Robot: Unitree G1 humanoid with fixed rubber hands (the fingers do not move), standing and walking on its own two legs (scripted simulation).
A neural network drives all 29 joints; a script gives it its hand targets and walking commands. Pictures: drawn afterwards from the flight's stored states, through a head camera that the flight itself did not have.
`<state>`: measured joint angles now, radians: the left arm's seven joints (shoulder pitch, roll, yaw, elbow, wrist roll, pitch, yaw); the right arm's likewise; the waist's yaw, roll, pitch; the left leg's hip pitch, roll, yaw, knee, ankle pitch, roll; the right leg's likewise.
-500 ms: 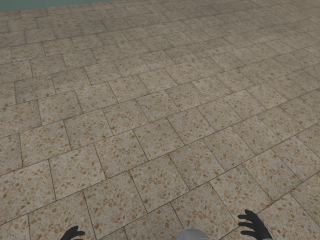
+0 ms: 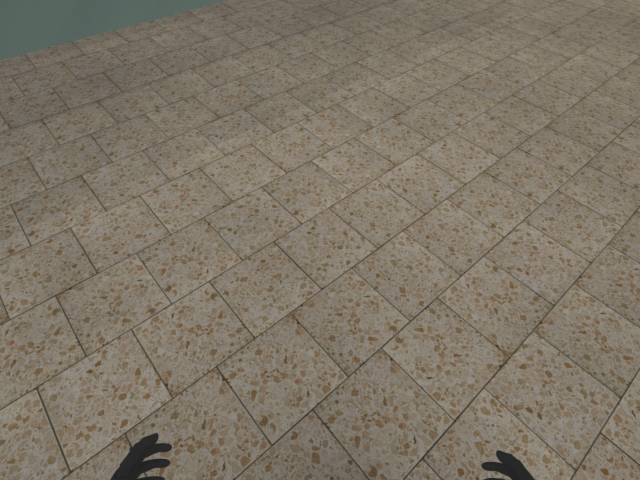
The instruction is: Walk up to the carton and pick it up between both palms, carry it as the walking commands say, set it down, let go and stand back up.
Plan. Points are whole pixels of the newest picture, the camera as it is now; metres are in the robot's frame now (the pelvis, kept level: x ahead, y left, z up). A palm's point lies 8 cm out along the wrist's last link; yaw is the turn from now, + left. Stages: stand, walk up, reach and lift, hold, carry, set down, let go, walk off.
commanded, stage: walk up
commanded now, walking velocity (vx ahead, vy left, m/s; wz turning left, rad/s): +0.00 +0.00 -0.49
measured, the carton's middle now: out of the picture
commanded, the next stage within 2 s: none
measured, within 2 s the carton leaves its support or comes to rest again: neither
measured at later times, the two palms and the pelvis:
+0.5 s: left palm (132, 455) +0.17 +0.26 -0.11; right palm out of the picture +0.09 -0.23 -0.07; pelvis +0.03 +0.03 +0.02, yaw -11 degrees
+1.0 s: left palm (201, 381) +0.27 +0.19 -0.11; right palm (572, 450) +0.17 -0.31 -0.08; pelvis +0.10 -0.02 +0.00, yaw -19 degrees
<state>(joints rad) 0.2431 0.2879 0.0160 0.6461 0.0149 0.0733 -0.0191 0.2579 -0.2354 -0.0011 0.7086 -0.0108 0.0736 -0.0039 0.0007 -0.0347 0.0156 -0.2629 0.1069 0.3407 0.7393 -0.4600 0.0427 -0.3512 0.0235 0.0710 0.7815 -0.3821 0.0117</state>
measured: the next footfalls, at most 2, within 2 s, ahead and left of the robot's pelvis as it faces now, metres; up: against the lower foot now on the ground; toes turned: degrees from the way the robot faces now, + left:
left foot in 0.30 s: +0.01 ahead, +0.09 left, +0.00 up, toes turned +2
right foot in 0.84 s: +0.12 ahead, -0.16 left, +0.00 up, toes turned -10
